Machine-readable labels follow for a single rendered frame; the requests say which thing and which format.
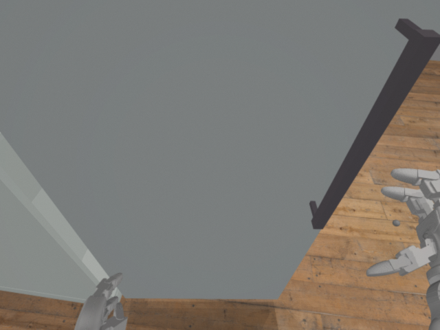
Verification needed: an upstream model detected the handle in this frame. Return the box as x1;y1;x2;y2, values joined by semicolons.
309;19;440;229

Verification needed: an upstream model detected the fridge door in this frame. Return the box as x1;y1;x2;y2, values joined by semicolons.
0;0;440;300

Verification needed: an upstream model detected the right robot forearm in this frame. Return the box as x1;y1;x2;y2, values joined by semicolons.
426;264;440;330

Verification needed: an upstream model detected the right robot hand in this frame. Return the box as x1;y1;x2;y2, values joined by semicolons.
366;168;440;276

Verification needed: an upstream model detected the left robot hand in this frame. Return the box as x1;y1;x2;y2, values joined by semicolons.
74;273;128;330

